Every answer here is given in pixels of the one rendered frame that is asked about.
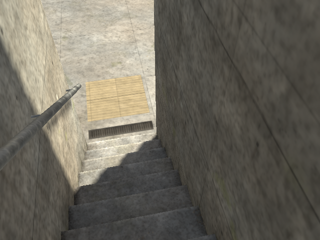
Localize stairs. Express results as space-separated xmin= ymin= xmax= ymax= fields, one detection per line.
xmin=61 ymin=132 xmax=217 ymax=240

